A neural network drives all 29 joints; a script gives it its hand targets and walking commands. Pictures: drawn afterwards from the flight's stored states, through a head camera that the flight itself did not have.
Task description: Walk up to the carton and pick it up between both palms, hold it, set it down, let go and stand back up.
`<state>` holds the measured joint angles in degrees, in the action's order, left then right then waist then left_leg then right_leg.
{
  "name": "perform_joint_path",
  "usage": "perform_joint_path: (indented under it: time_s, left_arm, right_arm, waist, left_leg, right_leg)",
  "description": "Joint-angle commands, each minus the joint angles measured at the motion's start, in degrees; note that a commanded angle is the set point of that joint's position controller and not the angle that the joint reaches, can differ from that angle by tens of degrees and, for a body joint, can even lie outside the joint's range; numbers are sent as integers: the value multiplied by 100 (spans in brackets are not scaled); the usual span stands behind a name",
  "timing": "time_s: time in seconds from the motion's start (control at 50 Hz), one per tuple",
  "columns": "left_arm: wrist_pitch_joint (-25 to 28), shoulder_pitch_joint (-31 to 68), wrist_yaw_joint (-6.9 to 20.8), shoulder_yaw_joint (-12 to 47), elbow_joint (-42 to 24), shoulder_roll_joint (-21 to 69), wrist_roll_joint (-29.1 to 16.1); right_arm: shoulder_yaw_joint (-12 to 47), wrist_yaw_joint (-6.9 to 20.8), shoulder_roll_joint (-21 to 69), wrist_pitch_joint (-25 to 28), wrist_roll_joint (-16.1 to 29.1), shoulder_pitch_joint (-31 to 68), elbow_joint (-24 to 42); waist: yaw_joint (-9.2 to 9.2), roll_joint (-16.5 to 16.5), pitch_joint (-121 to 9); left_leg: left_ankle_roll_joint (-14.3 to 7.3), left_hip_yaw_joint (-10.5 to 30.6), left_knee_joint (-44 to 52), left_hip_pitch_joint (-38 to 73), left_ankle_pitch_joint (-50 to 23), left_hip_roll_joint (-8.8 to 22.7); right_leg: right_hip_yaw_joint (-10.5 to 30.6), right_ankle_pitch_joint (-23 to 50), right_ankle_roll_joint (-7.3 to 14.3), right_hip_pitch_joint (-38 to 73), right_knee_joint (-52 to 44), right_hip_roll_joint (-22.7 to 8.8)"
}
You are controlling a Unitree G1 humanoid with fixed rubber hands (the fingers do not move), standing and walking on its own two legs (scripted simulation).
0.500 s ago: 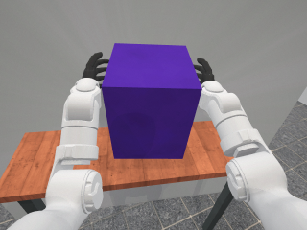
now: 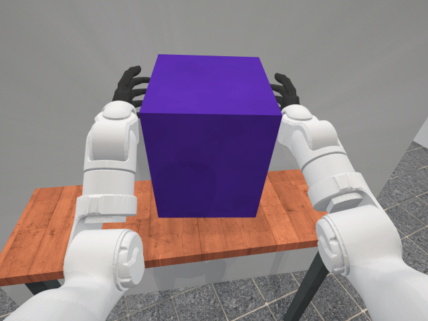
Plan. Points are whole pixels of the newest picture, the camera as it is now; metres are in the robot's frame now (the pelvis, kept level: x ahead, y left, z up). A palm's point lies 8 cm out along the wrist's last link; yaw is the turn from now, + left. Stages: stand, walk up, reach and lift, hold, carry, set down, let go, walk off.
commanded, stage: reach and lift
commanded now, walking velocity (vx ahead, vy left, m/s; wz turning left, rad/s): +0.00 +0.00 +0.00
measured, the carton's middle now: (208, 138) +0.41 +0.02 +0.19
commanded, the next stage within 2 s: hold in 0.20 s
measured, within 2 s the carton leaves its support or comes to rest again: neither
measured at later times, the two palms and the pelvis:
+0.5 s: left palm (125, 103) +0.36 +0.15 +0.29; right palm (296, 106) +0.38 -0.13 +0.28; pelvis +0.00 +0.00 +0.00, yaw +0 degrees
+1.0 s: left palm (127, 99) +0.36 +0.15 +0.30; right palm (301, 102) +0.37 -0.14 +0.29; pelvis -0.01 +0.00 +0.00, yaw +0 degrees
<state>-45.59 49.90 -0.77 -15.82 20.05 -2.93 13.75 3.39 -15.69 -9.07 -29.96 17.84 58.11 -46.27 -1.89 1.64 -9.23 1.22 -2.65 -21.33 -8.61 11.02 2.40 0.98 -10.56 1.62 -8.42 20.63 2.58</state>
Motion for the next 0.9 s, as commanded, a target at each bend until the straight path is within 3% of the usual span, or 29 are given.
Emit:
perform_joint_path:
  time_s: [0.0, 0.32, 0.88]
  left_arm:
    - [120, 4208, 791, 1663, -415, 3488, -531]
    - [-29, 4260, 883, 1549, -388, 3408, -525]
    - [-84, 4512, 979, 1450, -197, 3305, -550]
  right_arm:
    - [1042, 651, 3945, 313, 1039, 4614, 1963]
    - [990, 655, 3867, 64, 1129, 4578, 1814]
    - [761, 723, 3764, -78, 1080, 4643, 1611]
  waist:
    - [-171, -483, -1664]
    - [-207, -396, -1573]
    - [-256, -372, -1429]
  left_leg:
    - [84, 276, 70, 1044, -1427, -458]
    - [62, 279, 127, 936, -1369, -444]
    - [-21, 265, 300, 728, -831, -425]
  right_leg:
    - [-199, 1383, -439, 1041, -645, 154]
    - [-148, 1529, -444, 1093, -641, 140]
    - [-102, 1112, -416, 981, -684, 110]
